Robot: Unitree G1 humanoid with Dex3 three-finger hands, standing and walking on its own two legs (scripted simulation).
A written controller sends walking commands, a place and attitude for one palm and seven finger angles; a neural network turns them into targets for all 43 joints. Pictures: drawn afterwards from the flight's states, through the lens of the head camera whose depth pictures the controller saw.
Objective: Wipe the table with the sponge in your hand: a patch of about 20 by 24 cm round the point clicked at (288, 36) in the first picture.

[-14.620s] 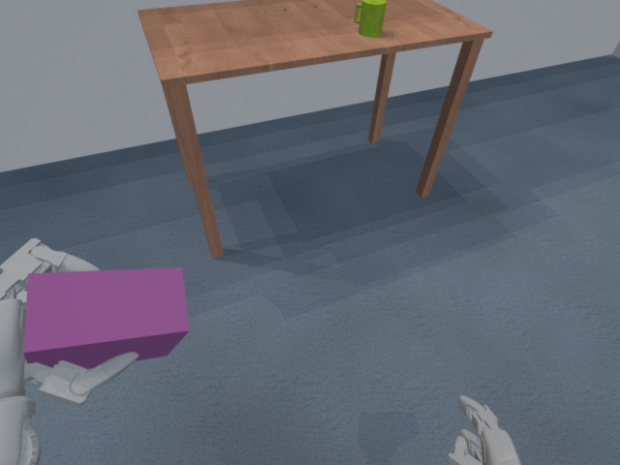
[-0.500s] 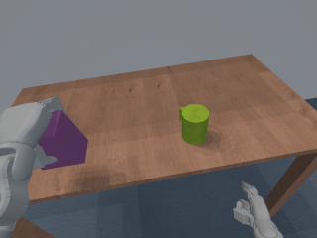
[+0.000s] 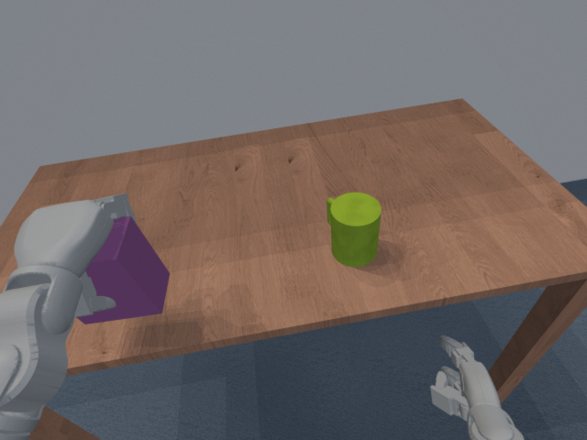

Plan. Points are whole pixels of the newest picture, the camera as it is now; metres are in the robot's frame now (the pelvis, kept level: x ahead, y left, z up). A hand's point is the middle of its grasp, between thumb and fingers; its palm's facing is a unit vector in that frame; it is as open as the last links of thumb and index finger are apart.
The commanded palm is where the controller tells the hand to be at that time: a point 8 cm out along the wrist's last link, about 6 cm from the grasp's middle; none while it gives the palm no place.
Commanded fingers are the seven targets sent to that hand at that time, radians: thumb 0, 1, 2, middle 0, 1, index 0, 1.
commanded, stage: move the sponge above the wiping area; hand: left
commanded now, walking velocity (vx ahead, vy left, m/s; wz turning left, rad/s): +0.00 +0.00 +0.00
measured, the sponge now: (114, 282) +0.24 +0.29 +0.12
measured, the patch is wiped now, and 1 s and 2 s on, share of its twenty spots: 0.00 0.00 0.00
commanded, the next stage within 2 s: none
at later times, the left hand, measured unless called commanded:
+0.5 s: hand (106, 250) +0.26 +0.29 +0.16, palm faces +0.11 -0.04 -0.99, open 10.6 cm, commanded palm +0.22 +0.29 +0.23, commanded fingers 0.00 0.10 1.30 -1.20 -1.60 -1.20 -1.60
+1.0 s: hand (112, 244) +0.28 +0.31 +0.15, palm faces +0.10 -0.03 -0.99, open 10.6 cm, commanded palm +0.25 +0.30 +0.22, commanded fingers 0.00 0.10 1.30 -1.20 -1.60 -1.20 -1.60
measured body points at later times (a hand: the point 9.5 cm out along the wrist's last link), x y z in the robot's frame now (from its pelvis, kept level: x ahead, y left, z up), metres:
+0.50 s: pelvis +0.01 +0.01 +0.00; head +0.00 -0.03 +0.45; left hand +0.25 +0.29 +0.21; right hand +0.25 -0.19 -0.08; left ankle +0.07 +0.14 -0.74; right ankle +0.01 -0.11 -0.74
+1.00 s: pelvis +0.01 +0.01 +0.00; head +0.00 -0.03 +0.45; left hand +0.27 +0.30 +0.20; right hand +0.25 -0.19 -0.08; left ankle +0.07 +0.14 -0.74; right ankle +0.01 -0.11 -0.74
